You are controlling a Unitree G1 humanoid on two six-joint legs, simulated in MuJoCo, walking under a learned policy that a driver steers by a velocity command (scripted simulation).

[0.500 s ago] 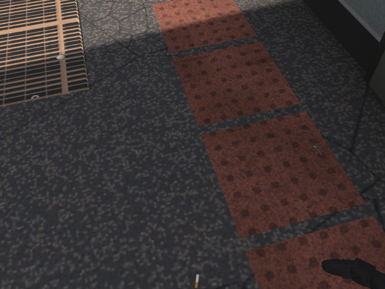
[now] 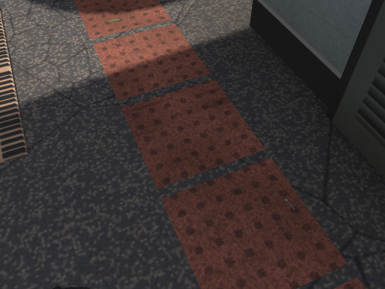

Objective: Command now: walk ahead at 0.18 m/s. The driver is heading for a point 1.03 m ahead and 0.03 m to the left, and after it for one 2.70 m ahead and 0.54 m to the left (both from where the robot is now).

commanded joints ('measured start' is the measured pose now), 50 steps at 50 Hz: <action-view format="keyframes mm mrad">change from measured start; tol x32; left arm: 1 165 180 63 -4 17 -16 7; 50 322 160 48 306 -30 -8 36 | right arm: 1 -19 -127 -26 -44 -9 3 -11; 50 -397 -30 -4 -111 19 -33 26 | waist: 1 114 43 -144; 50 142 -53 85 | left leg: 1 -74 164 -65 241 530 55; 4 -427 60 -135 755 -400 -62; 15 -68 111 -43 171 151 -41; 19 -369 156 -116 29 -164 4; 33 -201 325 -332 -16 -95 142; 38 -798 94 -129 891 -195 2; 50 -508 122 -7 253 324 -22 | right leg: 1 345 -20 14 -73 314 -60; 3 749 -348 387 2 684 -310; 7 353 -226 279 -182 -38 -212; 16 96 -53 88 -198 -602 -56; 33 210 55 -78 17 -419 -88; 37 763 -305 577 -256 -216 -304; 50 447 -177 69 -411 -98 -179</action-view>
